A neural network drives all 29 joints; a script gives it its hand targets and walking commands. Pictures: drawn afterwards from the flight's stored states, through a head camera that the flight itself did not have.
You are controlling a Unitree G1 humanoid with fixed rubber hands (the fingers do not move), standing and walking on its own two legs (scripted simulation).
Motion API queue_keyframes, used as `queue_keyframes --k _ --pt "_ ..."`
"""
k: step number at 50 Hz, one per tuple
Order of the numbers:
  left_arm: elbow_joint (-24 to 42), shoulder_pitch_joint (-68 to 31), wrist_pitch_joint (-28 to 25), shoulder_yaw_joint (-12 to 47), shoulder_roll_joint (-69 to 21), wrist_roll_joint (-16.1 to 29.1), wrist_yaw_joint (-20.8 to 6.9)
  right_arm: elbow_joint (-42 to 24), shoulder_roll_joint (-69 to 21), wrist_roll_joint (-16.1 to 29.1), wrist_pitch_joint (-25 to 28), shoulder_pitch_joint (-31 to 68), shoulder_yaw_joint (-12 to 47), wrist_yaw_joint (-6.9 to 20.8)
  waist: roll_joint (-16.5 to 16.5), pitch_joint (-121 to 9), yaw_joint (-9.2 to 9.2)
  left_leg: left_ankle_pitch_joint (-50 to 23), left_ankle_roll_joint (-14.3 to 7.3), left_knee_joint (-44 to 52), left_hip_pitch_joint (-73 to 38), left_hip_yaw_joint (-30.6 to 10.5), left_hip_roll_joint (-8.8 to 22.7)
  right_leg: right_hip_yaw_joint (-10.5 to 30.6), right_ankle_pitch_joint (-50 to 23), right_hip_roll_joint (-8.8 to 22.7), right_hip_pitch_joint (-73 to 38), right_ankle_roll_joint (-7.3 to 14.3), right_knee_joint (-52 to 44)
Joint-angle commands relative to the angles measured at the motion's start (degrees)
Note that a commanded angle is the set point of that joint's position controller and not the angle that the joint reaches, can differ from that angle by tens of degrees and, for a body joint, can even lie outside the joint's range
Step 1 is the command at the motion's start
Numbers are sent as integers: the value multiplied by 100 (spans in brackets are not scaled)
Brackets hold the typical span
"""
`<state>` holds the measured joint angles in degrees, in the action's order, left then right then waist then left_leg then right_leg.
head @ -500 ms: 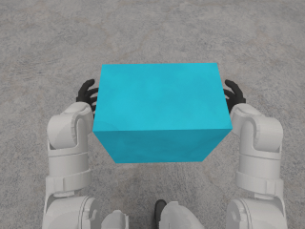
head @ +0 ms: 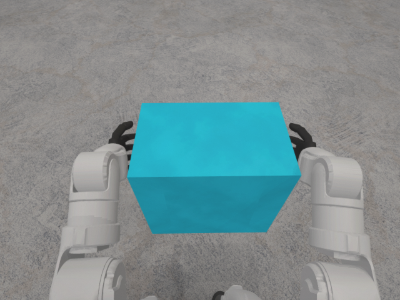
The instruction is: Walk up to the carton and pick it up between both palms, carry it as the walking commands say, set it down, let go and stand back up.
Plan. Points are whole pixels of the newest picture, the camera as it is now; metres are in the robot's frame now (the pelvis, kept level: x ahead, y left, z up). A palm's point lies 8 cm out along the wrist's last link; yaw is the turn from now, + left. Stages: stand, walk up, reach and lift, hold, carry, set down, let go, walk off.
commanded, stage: carry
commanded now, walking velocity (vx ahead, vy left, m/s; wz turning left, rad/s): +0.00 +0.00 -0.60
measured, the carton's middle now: (209, 173) +0.36 +0.00 +0.04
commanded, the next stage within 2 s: none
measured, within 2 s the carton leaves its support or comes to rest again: neither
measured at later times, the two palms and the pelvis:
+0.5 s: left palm (191, 207) +0.26 +0.03 +0.10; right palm out of the picture +0.16 -0.30 +0.11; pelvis -0.12 -0.03 +0.01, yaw -15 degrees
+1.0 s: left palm (183, 262) +0.17 +0.04 +0.13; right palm out of the picture +0.07 -0.29 +0.14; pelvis -0.20 -0.03 +0.01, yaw -16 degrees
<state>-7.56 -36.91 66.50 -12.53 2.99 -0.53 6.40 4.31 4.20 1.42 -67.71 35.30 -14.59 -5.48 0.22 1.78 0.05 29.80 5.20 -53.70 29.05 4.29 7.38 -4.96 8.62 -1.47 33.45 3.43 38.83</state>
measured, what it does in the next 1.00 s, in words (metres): walks backwards, turning right: right foot, then left foot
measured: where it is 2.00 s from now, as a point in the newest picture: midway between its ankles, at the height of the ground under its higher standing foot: outside the picture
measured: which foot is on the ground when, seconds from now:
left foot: down 0.00-0.24, up 0.26-0.46, down 0.48-1.00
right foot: down 0.00-0.06, up 0.08-0.20, down 0.22-0.80, up 0.82-0.88, down 0.90-1.00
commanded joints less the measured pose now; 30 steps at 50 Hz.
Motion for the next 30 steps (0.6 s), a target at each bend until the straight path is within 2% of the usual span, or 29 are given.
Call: queue_keyframes --k 1,2,3,4,5,6,7,8,9,10,11,12,13,14,15,16,17,18,19,21,23,24,25,26,27,28,29,30 --pt "1375 -4617 -79 3636 -5823 2103 -1303 -1049 -6255 2463 157 5033 4274 1405 1036 -3709 67 -244 -211 1115 -1211 102 -364 1752 564 1423 -2001 -175 -1953" --pt "1733 -4760 -99 3719 -5779 2156 -1247 -1076 -6369 2525 153 4970 4303 1405 1022 -3691 17 -559 -325 2020 -1996 428 -511 1372 1006 1115 -1549 -508 -2109" --pt "1975 -5242 -92 3791 -5687 2231 -1215 -1175 -6311 2578 199 5370 4375 1381 637 -3599 -60 -99 -543 2708 -2570 340 -375 895 1722 633 -910 -926 -2191" --pt "1967 -5040 -14 3791 -5765 2268 -1235 -1036 -6333 2504 202 4958 4288 1360 -1110 -3449 -142 699 -927 3420 -2402 -979 705 179 1842 83 -652 -1085 -416" --pt "2239 -5238 -30 3975 -5769 2352 -1241 -1350 -6319 2527 259 5099 4310 1351 -1819 -3328 -90 423 -1255 3579 -2026 -1875 1819 29 1763 8 -226 -740 1214" --pt "2177 -4941 52 3995 -5852 2349 -1264 -1284 -6263 2379 173 4648 4184 1320 -1609 -2974 -109 -629 -1361 3527 -2006 -1550 2125 312 1768 315 163 -539 1538" --pt "2068 -4846 86 4027 -5749 2433 -1299 -1069 -6129 2134 146 4410 4078 1274 -1043 -2969 -80 -1867 -1263 3116 -1992 -1078 1937 433 1633 478 -79 -415 1366" --pt "1979 -4893 77 4091 -5678 2503 -1339 -1159 -6065 2101 162 4674 4184 1232 -924 -3100 -24 -3175 -987 2513 -2160 -456 1693 382 1330 501 -487 -334 969" --pt "1691 -4358 120 4077 -5721 2430 -1372 -1224 -6076 1997 136 4305 4156 1208 -964 -3238 -47 -3758 -797 2102 -2050 -20 1551 28 1178 273 -962 -297 428" --pt "1479 -4124 142 4057 -5737 2433 -1407 -1225 -6016 2000 116 4278 4169 1208 -909 -3321 -39 -3790 -574 1428 -1985 377 1348 103 880 273 -1384 -242 -277" --pt "1480 -4266 149 4109 -5808 2479 -1432 -1032 -5946 1936 96 4117 4070 1229 -686 -3308 -34 -3479 -311 1061 -1476 378 1158 405 317 375 -1890 -155 -708" --pt "1244 -4357 146 4056 -5739 2519 -1471 -863 -5908 1935 77 4377 4027 1229 220 -3411 52 -1957 41 594 -288 349 778 1364 -689 1056 -2873 86 -927" --pt "763 -4518 107 3909 -5616 2532 -1497 -780 -5814 1985 81 4785 4158 1217 1569 -3640 135 702 157 -303 701 404 90 2859 -1429 2095 -3427 433 -1230" --pt "579 -3822 97 3651 -5708 2284 -1511 -457 -6052 1952 34 4234 4099 1249 1159 -3759 137 557 24 -810 721 -99 63 3076 -426 2112 -3388 514 -1627" --pt "950 -4308 41 3670 -5924 2265 -1498 -629 -6186 2039 66 4348 4207 1287 759 -3645 110 226 -35 -989 784 -284 117 2987 379 2131 -3284 542 -1728" --pt "911 -4490 10 3597 -5870 2204 -1453 -631 -6294 2254 95 4752 4267 1346 474 -3532 122 -37 -132 -1099 757 -381 80 2859 1393 2066 -2991 516 -1980" --pt "988 -4763 -35 3529 -5965 2201 -1407 -625 -6413 2436 78 5032 4298 1391 665 -3548 123 -240 -183 -984 676 -428 19 2679 1818 1963 -2891 493 -2092" --pt "1134 -4997 -87 3539 -5884 2226 -1387 -734 -6410 2527 132 5260 4397 1412 708 -3774 124 -289 -278 -797 218 -194 -158 2250 1814 1821 -2750 372 -2233" --pt "1095 -4853 -104 3455 -5895 2209 -1356 -791 -6470 2623 140 5345 4427 1406 894 -3790 106 -288 -336 -592 -179 -136 -246 1997 1894 1708 -2554 254 -2348" --pt "1322 -5053 -133 3462 -5852 2228 -1319 -942 -6549 2745 155 5532 4478 1390 1052 -3868 111 -89 -535 393 -1017 104 -588 1603 1779 1501 -2545 -114 -2670" --pt "1260 -5023 -102 3430 -5743 2255 -1312 -840 -6532 2739 141 5434 4454 1380 1324 -3747 121 116 -773 1528 -1818 379 -853 1311 1937 1248 -2453 -591 -3025" --pt "1358 -4926 -99 3520 -5722 2272 -1308 -739 -6522 2678 134 5100 4403 1385 1061 -3834 15 -236 -885 2574 -2297 512 -865 1034 1863 1041 -2496 -694 -2881" --pt "1658 -5502 -100 3685 -5707 2407 -1310 -829 -6393 2692 169 5424 4380 1361 301 -3690 -48 143 -1040 3092 -2734 119 -551 599 1822 594 -1996 -1176 -2815" --pt "1362 -4848 -13 3696 -5795 2346 -1349 -582 -6469 2579 149 4842 4259 1370 -1206 -3415 -84 623 -1297 3619 -2058 -1466 488 184 1507 217 -1884 -935 -973" --pt "1625 -5536 -71 3879 -5987 2522 -1329 -1001 -6495 2687 226 5635 4288 1368 -1435 -3494 9 119 -1351 3429 -1879 -1882 1061 397 1081 293 -1695 -512 -168" --pt "1488 -5263 -13 3776 -5904 2509 -1334 -691 -6416 2532 136 5110 4150 1345 -1138 -3378 -1 -317 -1366 3280 -1764 -1676 1155 526 817 288 -1721 -419 -34" --pt "1306 -4732 44 3743 -5868 2480 -1365 -591 -6369 2367 97 4624 4064 1337 -848 -3270 14 -1549 -1241 2904 -1734 -1131 933 564 503 370 -1833 -239 -419" --pt "1412 -5032 31 3781 -5873 2508 -1377 -512 -6378 2285 97 4815 3969 1295 -423 -3287 50 -2858 -932 2191 -1638 -592 637 740 -109 552 -2322 -116 -1107"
